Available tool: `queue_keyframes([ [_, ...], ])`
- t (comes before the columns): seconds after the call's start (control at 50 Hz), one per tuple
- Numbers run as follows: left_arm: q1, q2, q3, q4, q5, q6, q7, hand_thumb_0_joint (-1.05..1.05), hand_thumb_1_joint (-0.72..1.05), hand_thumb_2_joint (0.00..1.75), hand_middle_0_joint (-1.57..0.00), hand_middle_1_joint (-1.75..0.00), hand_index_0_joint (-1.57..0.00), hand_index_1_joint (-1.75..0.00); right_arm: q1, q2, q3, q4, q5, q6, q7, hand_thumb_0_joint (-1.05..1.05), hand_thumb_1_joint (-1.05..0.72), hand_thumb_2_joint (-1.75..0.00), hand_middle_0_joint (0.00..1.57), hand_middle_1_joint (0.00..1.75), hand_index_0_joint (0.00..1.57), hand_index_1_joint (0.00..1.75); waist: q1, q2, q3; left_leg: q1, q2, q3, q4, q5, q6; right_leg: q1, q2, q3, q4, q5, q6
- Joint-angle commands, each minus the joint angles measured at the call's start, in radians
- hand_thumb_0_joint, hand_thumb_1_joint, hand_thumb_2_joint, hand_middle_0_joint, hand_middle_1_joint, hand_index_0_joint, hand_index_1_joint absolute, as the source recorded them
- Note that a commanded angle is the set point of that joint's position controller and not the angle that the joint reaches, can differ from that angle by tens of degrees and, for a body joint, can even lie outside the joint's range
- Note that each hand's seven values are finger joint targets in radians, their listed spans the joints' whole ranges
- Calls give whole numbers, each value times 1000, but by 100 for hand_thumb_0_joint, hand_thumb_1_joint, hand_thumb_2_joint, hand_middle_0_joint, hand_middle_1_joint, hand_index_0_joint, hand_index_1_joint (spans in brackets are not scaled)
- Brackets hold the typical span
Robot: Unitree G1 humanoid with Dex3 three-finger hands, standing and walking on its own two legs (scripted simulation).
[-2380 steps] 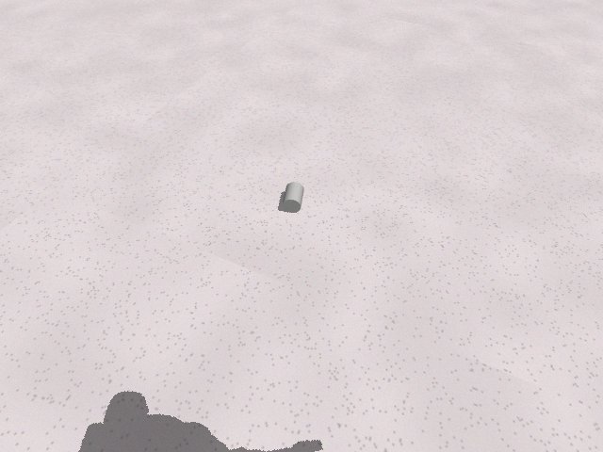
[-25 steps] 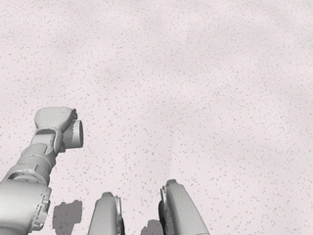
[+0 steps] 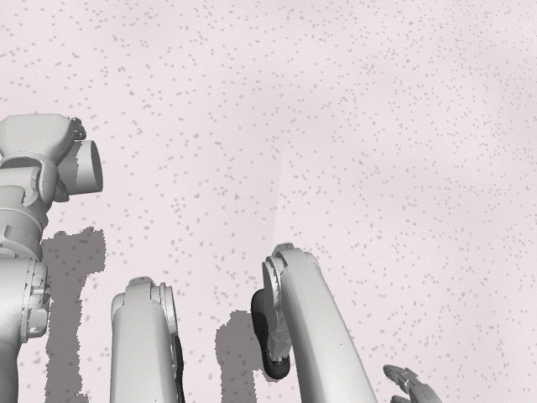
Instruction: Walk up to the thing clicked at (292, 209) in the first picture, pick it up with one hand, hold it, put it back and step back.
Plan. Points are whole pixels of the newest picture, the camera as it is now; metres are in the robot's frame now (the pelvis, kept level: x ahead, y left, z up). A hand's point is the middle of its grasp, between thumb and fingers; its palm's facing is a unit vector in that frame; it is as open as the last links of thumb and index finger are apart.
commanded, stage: crouch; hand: left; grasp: from above
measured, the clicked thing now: (57, 169) +0.50 +0.23 -0.21
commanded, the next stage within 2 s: lower in 0.86 s
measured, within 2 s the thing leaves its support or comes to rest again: neither
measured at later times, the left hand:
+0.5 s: hand (68, 165) +0.52 +0.22 -0.24, palm faces -0.48 +0.00 -0.88, open 10.3 cm
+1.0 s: hand (76, 162) +0.54 +0.22 -0.27, palm faces -0.48 +0.01 -0.88, open 10.5 cm
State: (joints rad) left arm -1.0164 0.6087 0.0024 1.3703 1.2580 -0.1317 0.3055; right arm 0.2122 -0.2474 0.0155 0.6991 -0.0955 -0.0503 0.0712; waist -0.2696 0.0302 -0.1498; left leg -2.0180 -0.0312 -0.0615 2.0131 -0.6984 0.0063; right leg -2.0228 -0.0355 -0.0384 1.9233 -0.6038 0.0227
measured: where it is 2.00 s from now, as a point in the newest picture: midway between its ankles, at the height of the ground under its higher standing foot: (223, 369)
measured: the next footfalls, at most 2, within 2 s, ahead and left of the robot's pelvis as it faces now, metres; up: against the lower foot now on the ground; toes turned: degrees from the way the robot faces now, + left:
none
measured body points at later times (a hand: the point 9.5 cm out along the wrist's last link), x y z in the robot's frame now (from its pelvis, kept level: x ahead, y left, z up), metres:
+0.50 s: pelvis -0.01 +0.00 -0.07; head +0.26 +0.05 +0.29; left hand +0.54 +0.22 -0.19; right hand -0.02 -0.27 -0.15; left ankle +0.06 +0.11 -0.42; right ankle +0.10 -0.13 -0.42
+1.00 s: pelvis -0.02 +0.00 -0.10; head +0.27 +0.06 +0.25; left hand +0.56 +0.21 -0.22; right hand -0.05 -0.26 -0.17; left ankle +0.06 +0.11 -0.42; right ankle +0.10 -0.13 -0.42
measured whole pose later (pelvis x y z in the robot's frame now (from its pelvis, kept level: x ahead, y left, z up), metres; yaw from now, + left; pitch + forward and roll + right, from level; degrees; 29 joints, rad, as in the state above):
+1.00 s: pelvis -0.02 +0.00 -0.10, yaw -5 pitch +37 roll -10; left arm -1.21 0.86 0.03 1.50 1.31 -0.15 0.27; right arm 0.25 -0.30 0.17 0.62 -0.13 -0.02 0.13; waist -0.40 -0.01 0.01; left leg -2.29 -0.03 -0.12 2.34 -0.70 0.01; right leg -2.27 -0.02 -0.09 2.18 -0.58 0.03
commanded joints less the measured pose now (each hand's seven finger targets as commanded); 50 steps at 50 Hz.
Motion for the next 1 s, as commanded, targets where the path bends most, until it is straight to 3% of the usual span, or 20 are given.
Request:
queue_keyframes([
  [0.0, -474, 261, 53, -173, -11, 0, 55, 0, 82, 58, -116, -41, -117, -40, 274, -246, -81, -10, -8, -4, 7, 0, -89, -90, 20, 30, 20, 30, -30, 299, -764, 541, 3, 22, -173, 386, -2, 391, 13, -28, -131, 293, -63],
  [0.02, -488, 272, 51, -191, -11, -3, 52, 0, 82, 59, -117, -40, -117, -40, 260, -242, -81, -17, -8, 0, 9, 0, -90, -90, 20, 30, 20, 30, -28, 302, -790, 523, 0, 33, -158, 365, 4, 406, 20, -28, -123, 287, -63],
  [0.08, -482, 301, 63, -147, -5, -6, 46, 0, 82, 60, -117, -41, -118, -41, 262, -246, -76, -17, -8, 5, 20, 0, -90, -90, 20, 30, 20, 30, -37, 277, -735, 434, -4, 45, -130, 316, 10, 410, 18, -25, -102, 278, -60],
  [0.14, -515, 320, 61, -154, 3, -16, 38, 0, 83, 61, -119, -40, -119, -41, 264, -256, -76, -19, -12, 10, 27, 0, -90, -90, 20, 30, 20, 30, -43, 301, -762, 445, 0, 42, -95, 332, 12, 377, 25, -28, -75, 275, -61],
  [0.2, -508, 334, 62, -123, 7, -25, 34, 0, 84, 63, -119, -43, -119, -43, 267, -257, -66, -24, -15, 17, 35, 0, -90, -90, 20, 30, 20, 30, -55, 280, -724, 366, -6, 47, -70, 309, 18, 391, 28, -30, -55, 280, -56],
  [0.28, -557, 357, 62, -114, 16, -33, 35, 0, 83, 60, -117, -43, -118, -42, 276, -275, -55, -30, -21, 22, 42, 0, -90, -90, 20, 30, 20, 30, -75, 326, -713, 402, 2, 30, -51, 313, 10, 316, 32, -49, -27, 251, -60],
  [0.32, -549, 353, 57, -91, 18, -33, 36, 0, 81, 61, -117, -42, -117, -42, 284, -282, -45, -26, -22, 24, 45, 0, -90, -90, 20, 30, 20, 30, -80, 329, -662, 370, 4, 20, -51, 298, 4, 280, 27, -58, -10, 236, -60],
  [0.36, -574, 390, 68, -93, 22, -37, 37, 0, 79, 62, -116, -40, -116, -41, 286, -293, -39, -33, -24, 26, 46, 0, -90, -90, 20, 30, 20, 30, -86, 327, -685, 371, 7, 12, -43, 279, 6, 274, 31, -67, 2, 222, -59],
  [0.4, -566, 377, 60, -74, 24, -39, 39, 0, 79, 62, -116, -43, -116, -43, 290, -292, -27, -37, -27, 28, 49, 0, -90, -90, 20, 30, 20, 30, -95, 356, -667, 375, 7, 6, -40, 282, -1, 256, 28, -72, 16, 222, -60],
  [0.46, -604, 415, 67, -82, 34, -40, 44, 0, 80, 65, -118, -41, -116, -43, 297, -302, -17, -38, -27, 30, 48, 0, -90, -90, 20, 30, 20, 30, -103, 378, -687, 378, 10, -2, -25, 288, -1, 239, 31, -80, 36, 229, -60],
  [0.48, -573, 394, 60, -44, 35, -35, 43, 0, 81, 65, -118, -43, -117, -43, 305, -303, -10, -37, -31, 28, 49, 0, -90, -90, 20, 30, 20, 30, -117, 366, -646, 365, 10, -4, -14, 288, -1, 227, 27, -82, 36, 231, -57],
  [0.56, -599, 433, 64, -33, 40, -35, 48, 0, 79, 66, -116, -44, -115, -45, 295, -307, 13, -37, -33, 26, 48, 0, -90, -90, 20, 30, 20, 30, -120, 393, -602, 313, 6, 3, -10, 235, 1, 207, 30, -85, 48, 201, -58],
  [0.64, -630, 476, 64, -57, 43, -34, 51, 0, 77, 66, -115, -44, -114, -45, 281, -315, 25, -46, -29, 30, 44, 0, -90, -90, 20, 30, 20, 30, -121, 411, -650, 308, 5, 11, 17, 229, 8, 224, 43, -90, 60, 209, -60],
  [0.66, -589, 470, 68, -15, 49, -26, 52, 0, 77, 69, -118, -42, -116, -45, 297, -316, 30, -43, -32, 31, 44, 0, -90, -90, 20, 30, 20, 30, -127, 401, -618, 297, 5, 11, 20, 236, 6, 221, 34, -90, 56, 216, -55],
  [0.74, -616, 474, 57, -43, 44, -20, 42, 0, 77, 69, -117, -44, -115, -46, 297, -326, 42, -47, -30, 28, 45, 0, -90, -90, 20, 30, 20, 30, -147, 413, -600, 298, 10, -5, 29, 255, 3, 191, 35, -98, 74, 227, -56],
  [0.8, -621, 489, 53, -68, 44, -18, 34, 0, 75, 69, -116, -44, -113, -47, 289, -332, 47, -53, -29, 32, 47, 0, -90, -90, 20, 30, 20, 30, -141, 427, -634, 309, 12, -4, 44, 261, 5, 204, 42, -104, 84, 234, -58],
  [0.9, -601, 488, 50, -43, 39, -11, 21, 0, 78, 74, -119, -47, -116, -51, 295, -342, 55, -56, -29, 37, 48, 0, -91, -90, 20, 30, 20, 30, -156, 406, -574, 259, 10, -3, 61, 248, 5, 191, 40, -108, 86, 227, -59],
  [0.92, -645, 499, 47, -90, 32, -16, 19, 0, 77, 72, -119, -45, -115, -49, 283, -335, 59, -63, -28, 39, 47, 0, -91, -90, 20, 30, 20, 30, -149, 423, -601, 255, 9, 5, 62, 238, 9, 207, 47, -107, 87, 222, -61],
  [0.96, -612, 487, 39, -67, 31, -13, 15, 0, 74, 73, -120, -43, -115, -49, 280, -338, 62, -61, -27, 41, 46, 0, -91, -90, 20, 30, 20, 30, -145, 421, -574, 257, 10, 0, 60, 234, 5, 184, 45, -110, 91, 216, -62],
  [0.98, -594, 476, 35, -45, 37, -12, 12, 0, 76, 74, -121, -45, -116, -51, 286, -337, 67, -63, -31, 41, 49, 0, -91, -90, 20, 30, 20, 30, -162, 416, -569, 262, 11, -7, 64, 238, 3, 187, 46, -116, 97, 220, -60],
])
